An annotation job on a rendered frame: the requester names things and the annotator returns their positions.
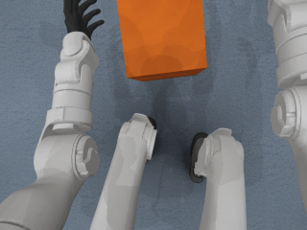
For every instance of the carton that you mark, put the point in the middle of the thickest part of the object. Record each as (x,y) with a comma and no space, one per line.
(162,39)

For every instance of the right robot shin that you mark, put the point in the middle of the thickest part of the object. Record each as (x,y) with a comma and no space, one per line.
(219,131)

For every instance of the robot left hand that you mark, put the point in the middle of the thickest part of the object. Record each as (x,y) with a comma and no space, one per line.
(75,21)

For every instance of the robot left foot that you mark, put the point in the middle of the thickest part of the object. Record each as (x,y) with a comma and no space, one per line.
(153,122)

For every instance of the robot right upper arm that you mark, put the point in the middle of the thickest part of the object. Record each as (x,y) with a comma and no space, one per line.
(289,121)

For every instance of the robot left forearm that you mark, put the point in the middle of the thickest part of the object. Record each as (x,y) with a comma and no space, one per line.
(73,88)

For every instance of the robot right forearm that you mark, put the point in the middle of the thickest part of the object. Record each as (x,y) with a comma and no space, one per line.
(288,19)

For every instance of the robot left upper arm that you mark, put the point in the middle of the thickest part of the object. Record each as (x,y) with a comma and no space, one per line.
(62,164)

